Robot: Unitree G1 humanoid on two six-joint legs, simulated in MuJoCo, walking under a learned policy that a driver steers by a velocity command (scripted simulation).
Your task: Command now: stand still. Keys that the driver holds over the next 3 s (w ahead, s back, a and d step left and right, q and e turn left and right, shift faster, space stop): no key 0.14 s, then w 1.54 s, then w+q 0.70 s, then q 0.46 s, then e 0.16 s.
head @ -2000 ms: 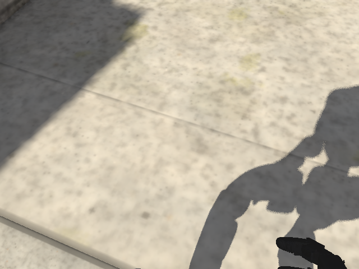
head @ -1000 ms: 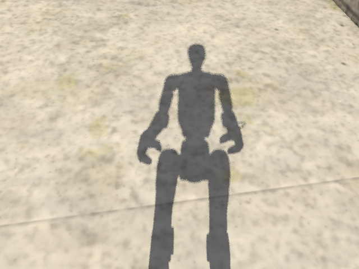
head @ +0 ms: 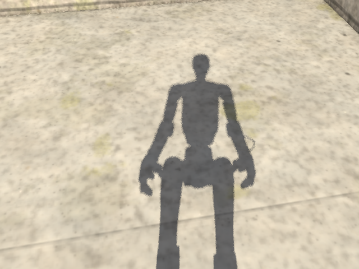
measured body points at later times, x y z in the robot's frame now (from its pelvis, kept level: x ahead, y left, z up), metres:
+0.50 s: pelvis +0.05 -0.04 +0.00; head +0.04 -0.05 +0.45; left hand +0.08 +0.23 -0.13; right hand +0.10 -0.30 -0.14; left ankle +0.01 +0.08 -0.70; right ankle +0.03 -0.12 -0.74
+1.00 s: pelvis +0.31 +0.01 -0.02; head +0.35 +0.02 +0.43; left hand +0.32 +0.27 -0.16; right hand +0.46 -0.25 -0.12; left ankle +0.38 +0.08 -0.74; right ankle +0.14 -0.11 -0.64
